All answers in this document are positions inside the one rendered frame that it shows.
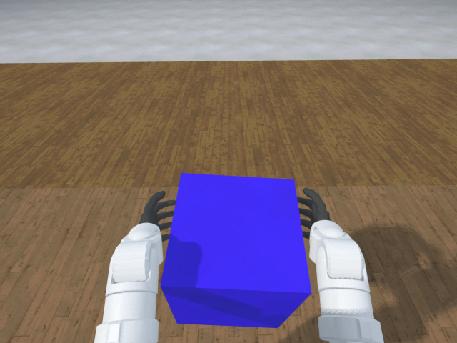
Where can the left robot forearm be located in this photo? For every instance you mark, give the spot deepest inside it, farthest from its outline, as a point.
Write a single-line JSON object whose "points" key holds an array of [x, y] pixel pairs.
{"points": [[132, 286]]}

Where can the left robot hand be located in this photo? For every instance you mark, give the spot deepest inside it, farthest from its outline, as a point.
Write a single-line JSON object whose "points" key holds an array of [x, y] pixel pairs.
{"points": [[151, 209]]}

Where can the carton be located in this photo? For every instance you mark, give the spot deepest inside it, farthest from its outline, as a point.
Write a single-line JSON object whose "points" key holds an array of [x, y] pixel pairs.
{"points": [[236, 255]]}

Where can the right robot forearm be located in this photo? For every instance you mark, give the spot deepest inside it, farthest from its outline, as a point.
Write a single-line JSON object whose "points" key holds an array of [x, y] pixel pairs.
{"points": [[346, 308]]}

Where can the right robot hand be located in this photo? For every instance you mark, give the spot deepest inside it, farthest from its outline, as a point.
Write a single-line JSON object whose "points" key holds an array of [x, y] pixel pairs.
{"points": [[317, 206]]}

